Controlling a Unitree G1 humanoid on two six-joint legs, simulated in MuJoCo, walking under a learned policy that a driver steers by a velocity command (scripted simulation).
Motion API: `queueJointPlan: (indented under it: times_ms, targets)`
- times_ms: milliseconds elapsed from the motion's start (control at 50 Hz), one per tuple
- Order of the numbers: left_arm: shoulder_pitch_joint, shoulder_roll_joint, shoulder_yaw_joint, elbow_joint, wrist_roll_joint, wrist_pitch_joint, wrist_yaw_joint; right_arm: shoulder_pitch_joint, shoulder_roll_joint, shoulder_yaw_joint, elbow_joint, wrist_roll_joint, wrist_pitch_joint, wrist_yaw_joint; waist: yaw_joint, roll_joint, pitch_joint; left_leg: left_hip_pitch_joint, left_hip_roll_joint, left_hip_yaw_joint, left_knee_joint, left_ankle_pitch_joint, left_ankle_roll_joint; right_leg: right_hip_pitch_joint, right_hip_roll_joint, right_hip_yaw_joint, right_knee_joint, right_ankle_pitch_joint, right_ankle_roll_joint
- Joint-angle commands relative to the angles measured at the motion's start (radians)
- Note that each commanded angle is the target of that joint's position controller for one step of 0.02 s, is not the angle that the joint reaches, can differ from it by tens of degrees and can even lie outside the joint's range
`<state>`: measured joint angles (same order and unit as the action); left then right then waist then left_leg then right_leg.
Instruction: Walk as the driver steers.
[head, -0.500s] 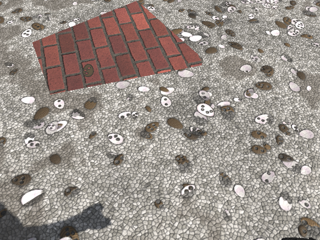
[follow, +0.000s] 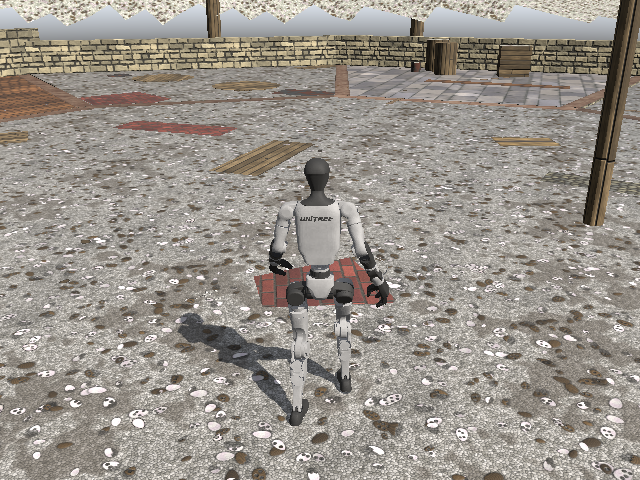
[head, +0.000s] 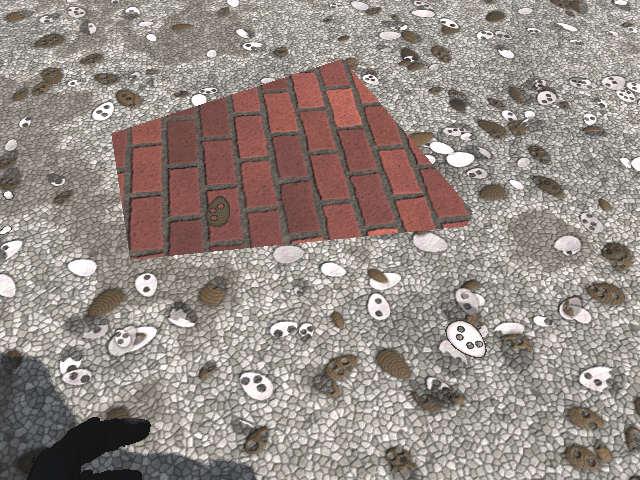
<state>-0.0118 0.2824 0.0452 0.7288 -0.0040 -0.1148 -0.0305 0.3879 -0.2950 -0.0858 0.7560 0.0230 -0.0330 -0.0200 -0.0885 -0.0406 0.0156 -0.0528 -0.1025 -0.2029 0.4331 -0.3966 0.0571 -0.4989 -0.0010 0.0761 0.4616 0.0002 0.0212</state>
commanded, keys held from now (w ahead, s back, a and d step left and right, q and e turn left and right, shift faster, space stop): w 0.02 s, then w+e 0.98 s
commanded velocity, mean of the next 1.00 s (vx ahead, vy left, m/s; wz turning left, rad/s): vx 0.50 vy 0.00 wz -0.32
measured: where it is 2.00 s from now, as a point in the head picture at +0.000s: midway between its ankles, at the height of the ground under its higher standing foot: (417, 274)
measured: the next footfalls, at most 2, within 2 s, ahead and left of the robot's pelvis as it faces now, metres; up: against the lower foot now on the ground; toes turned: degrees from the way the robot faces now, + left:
right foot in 0.02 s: +0.19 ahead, -0.13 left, +0.00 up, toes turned +4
left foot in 0.48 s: +0.40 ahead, +0.12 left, +0.00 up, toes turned -9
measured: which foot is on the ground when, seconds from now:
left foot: down 0.00-0.02, up 0.04-0.46, down 0.48-0.98, up 1.00-1.00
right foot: up 0.00-0.00, down 0.02-0.48, up 0.50-0.96, down 0.98-1.00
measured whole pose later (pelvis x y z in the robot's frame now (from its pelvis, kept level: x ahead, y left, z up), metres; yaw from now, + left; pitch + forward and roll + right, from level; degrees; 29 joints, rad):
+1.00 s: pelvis +0.51 -0.07 -0.02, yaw -25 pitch +2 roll +1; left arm 0.05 0.29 0.06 0.60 -0.03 -0.02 -0.05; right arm 0.34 -0.31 -0.08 0.84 0.01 -0.05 -0.02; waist -0.06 -0.01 0.06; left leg -0.02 0.10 0.19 0.70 -0.45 -0.05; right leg -0.52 0.02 -0.05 0.63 -0.15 -0.10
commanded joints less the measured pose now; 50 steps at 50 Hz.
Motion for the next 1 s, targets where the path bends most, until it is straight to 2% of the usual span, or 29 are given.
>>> queueJointPlan:
  times_ms: [20,40,60,80,100,120,140,160,200,280,320,380,420,460,480,500,520,540,580,600,620,700,780,880,920,940,960,980,1000]
  targets:
    - [0.141,0.170,0.063,-0.022,0.012,-0.030,0.007,-0.029,-0.094,-0.017,-0.059,-0.008,-0.004,-0.003,0.133,0.160,-0.114,-0.083,0.184,-0.153,0.140,0.451,0.084,0.327,-0.037,-0.003,-0.026,-0.034,-0.073]
    - [0.301,0.219,0.073,-0.002,0.025,-0.029,0.011,-0.011,-0.044,0.005,-0.072,-0.028,-0.007,-0.002,0.188,0.051,-0.262,-0.202,0.122,-0.063,0.414,0.295,0.045,0.578,-0.198,0.167,0.001,-0.071,-0.138]
    - [0.393,0.285,0.095,0.059,0.025,-0.014,0.000,0.148,0.001,0.017,-0.076,0.009,-0.017,0.000,0.116,-0.320,-0.339,-0.558,-0.015,0.034,0.721,-0.164,-0.028,0.845,-0.373,0.653,-0.119,-0.323,-0.307]
    - [0.373,0.183,0.070,0.047,-0.011,-0.012,-0.009,0.123,-0.094,0.006,-0.051,0.016,-0.023,-0.003,0.144,-0.197,-0.257,-0.683,0.043,-0.015,0.837,-0.179,-0.033,0.819,-0.367,0.732,-0.175,-0.534,-0.298]
    - [0.318,0.129,0.054,0.036,-0.016,-0.005,-0.006,-0.003,-0.137,-0.004,-0.067,0.009,-0.026,0.001,0.164,-0.098,-0.129,-0.720,0.078,0.008,0.856,-0.091,-0.032,0.706,-0.325,0.580,-0.183,-0.501,-0.264]
    - [0.266,0.124,0.046,0.023,-0.003,0.003,-0.005,-0.080,-0.130,-0.001,-0.086,-0.007,-0.032,0.000,0.148,-0.022,-0.073,-0.699,0.119,0.065,0.828,-0.024,-0.032,0.595,-0.283,0.479,-0.196,-0.387,-0.249]
    - [0.241,0.114,0.042,0.022,0.002,0.010,-0.004,-0.136,-0.121,-0.003,-0.104,-0.024,-0.043,0.002,0.137,0.005,-0.019,-0.691,0.147,0.085,0.764,0.024,-0.033,0.504,-0.252,0.417,-0.214,-0.269,-0.258]
    - [0.235,0.111,0.036,0.021,0.010,0.011,0.000,-0.138,-0.105,-0.002,-0.112,-0.027,-0.050,0.006,0.114,-0.025,-0.019,-0.639,0.170,0.088,0.711,0.052,-0.035,0.448,-0.229,0.377,-0.223,-0.166,-0.258]
    - [0.251,0.103,0.033,0.028,-0.001,0.013,0.004,-0.135,-0.069,0.006,-0.118,-0.029,-0.056,0.012,0.097,-0.056,-0.039,-0.589,0.176,0.114,0.591,0.039,-0.049,0.418,-0.195,0.317,-0.240,-0.059,-0.267]
    - [0.284,0.175,0.055,0.039,-0.021,0.026,0.025,-0.258,-0.020,0.033,-0.153,-0.029,-0.064,0.022,0.121,-0.053,-0.023,-0.470,0.146,0.159,0.284,0.190,-0.081,0.303,-0.164,0.220,-0.274,-0.029,-0.257]
    - [0.313,0.183,0.059,0.045,-0.024,0.036,0.029,-0.308,-0.034,0.031,-0.159,-0.019,-0.069,0.029,0.138,-0.055,-0.018,-0.398,0.117,0.163,0.189,0.323,-0.091,0.269,-0.153,0.203,-0.272,-0.028,-0.239]
    - [0.367,0.175,0.058,0.059,-0.031,0.050,0.033,-0.361,-0.058,0.024,-0.177,-0.011,-0.077,0.035,0.146,-0.056,-0.012,-0.329,0.102,0.143,0.095,0.371,-0.088,0.280,-0.161,0.239,-0.230,-0.097,-0.211]
    - [0.366,0.175,0.058,0.058,-0.030,0.057,0.037,-0.336,-0.081,0.012,-0.172,-0.008,-0.082,0.033,0.111,-0.062,-0.017,-0.233,0.105,0.141,0.040,0.365,-0.069,0.268,-0.162,0.268,-0.178,-0.150,-0.181]
    - [0.357,0.125,0.043,0.046,-0.019,0.057,0.038,-0.196,-0.126,-0.012,-0.141,-0.017,-0.084,0.019,0.031,-0.050,-0.075,-0.007,0.153,0.121,0.003,0.304,-0.025,0.191,-0.090,0.238,-0.015,-0.154,-0.130]
    - [0.352,0.053,0.019,0.022,-0.001,0.052,0.036,-0.042,-0.190,-0.030,-0.123,-0.031,-0.081,0.008,-0.033,0.085,-0.199,0.210,0.338,-0.054,-0.006,0.222,0.036,0.070,-0.017,0.142,0.283,-0.308,-0.086]
    - [0.453,0.013,0.005,-0.020,-0.027,0.037,0.037,0.013,-0.264,-0.047,-0.096,-0.038,-0.061,0.015,0.016,0.388,-0.285,0.376,0.535,-0.455,-0.116,-0.025,0.173,-0.198,0.061,0.031,0.555,-0.598,-0.054]
    - [0.434,0.113,0.028,0.000,-0.043,0.039,0.042,-0.012,-0.182,-0.031,-0.094,-0.028,-0.061,0.021,0.005,0.282,-0.193,0.304,0.518,-0.515,-0.164,-0.208,0.179,-0.303,-0.007,0.061,0.702,-0.562,-0.045]
    - [0.366,0.152,0.041,-0.006,-0.039,0.044,0.041,-0.053,-0.126,-0.014,-0.097,-0.021,-0.064,0.021,0.002,0.208,-0.091,0.215,0.476,-0.372,-0.171,-0.141,0.145,-0.327,-0.034,0.060,0.742,-0.475,-0.046]
    - [0.327,0.126,0.045,-0.006,-0.021,0.058,0.040,-0.145,-0.064,0.006,-0.094,-0.031,-0.066,0.027,0.045,0.144,-0.012,0.068,0.391,-0.161,-0.209,0.099,0.114,-0.275,-0.081,0.046,0.706,-0.353,-0.032]
    - [0.323,0.108,0.045,-0.017,-0.024,0.065,0.033,-0.166,-0.064,0.007,-0.086,-0.037,-0.069,0.026,0.067,0.176,0.004,0.010,0.378,-0.093,-0.230,0.177,0.111,-0.238,-0.106,0.043,0.685,-0.318,-0.026]
    - [0.309,0.091,0.042,-0.021,-0.024,0.070,0.028,-0.168,-0.056,0.005,-0.080,-0.036,-0.074,0.027,0.067,0.163,0.013,-0.016,0.358,-0.025,-0.243,0.275,0.106,-0.218,-0.114,0.034,0.669,-0.296,-0.023]
    - [0.242,0.058,0.031,-0.069,-0.019,0.084,0.017,-0.166,-0.099,-0.012,-0.045,-0.032,-0.083,0.020,0.075,0.117,0.025,-0.035,0.372,0.107,-0.294,0.411,0.140,-0.240,-0.127,0.025,0.542,-0.169,0.007]
    - [0.124,0.040,0.018,-0.108,-0.017,0.074,-0.009,-0.139,-0.139,-0.023,-0.016,-0.025,-0.073,0.013,0.036,0.087,0.040,-0.021,0.346,0.252,-0.295,0.470,0.107,-0.179,-0.105,-0.036,0.311,0.024,-0.013]
    - [0.009,0.057,0.019,-0.176,-0.019,0.077,-0.033,-0.077,-0.180,-0.035,0.027,-0.002,-0.049,0.011,0.019,0.091,0.068,0.104,0.384,0.331,-0.235,0.593,0.072,-0.159,-0.071,-0.100,0.177,-0.045,-0.071]
    - [0.043,0.089,0.036,-0.185,-0.015,0.082,-0.037,-0.077,-0.212,-0.044,0.029,0.004,-0.035,0.005,0.058,0.125,0.018,0.143,0.383,0.369,-0.105,0.927,0.050,-0.052,-0.008,-0.159,0.166,-0.150,-0.112]
    - [0.125,0.121,0.054,-0.171,-0.014,0.086,-0.034,-0.079,-0.226,-0.047,0.028,0.007,-0.026,0.001,0.111,0.135,-0.038,0.137,0.374,0.389,0.029,1.076,0.038,0.067,0.034,-0.185,0.157,-0.187,-0.139]
    - [0.286,0.169,0.084,-0.129,-0.017,0.091,-0.024,-0.090,-0.219,-0.042,0.023,0.009,-0.021,-0.004,0.201,0.117,-0.121,0.053,0.342,0.419,0.233,1.081,0.008,0.301,0.074,-0.189,0.098,-0.131,-0.177]
    - [0.445,0.248,0.116,-0.094,-0.021,0.104,-0.001,-0.067,-0.176,-0.022,0.006,-0.017,-0.027,-0.007,0.261,0.012,-0.215,-0.201,0.302,0.419,0.541,0.745,-0.037,0.616,-0.040,0.010,0.086,-0.121,-0.234]
    - [0.375,0.349,0.124,-0.120,-0.033,0.096,0.004,0.007,-0.046,0.024,-0.060,-0.041,-0.054,0.007,0.135,-0.258,-0.324,-0.647,0.077,0.325,0.930,-0.146,-0.102,0.928,-0.310,0.620,-0.046,-0.294,-0.451]
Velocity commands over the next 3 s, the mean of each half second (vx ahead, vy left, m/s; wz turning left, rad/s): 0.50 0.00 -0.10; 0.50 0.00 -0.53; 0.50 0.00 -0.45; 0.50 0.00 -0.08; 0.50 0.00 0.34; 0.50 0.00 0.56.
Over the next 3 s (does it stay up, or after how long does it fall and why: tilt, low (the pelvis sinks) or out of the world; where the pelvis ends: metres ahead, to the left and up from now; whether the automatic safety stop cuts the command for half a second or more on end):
stays up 1.48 -0.64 -0.01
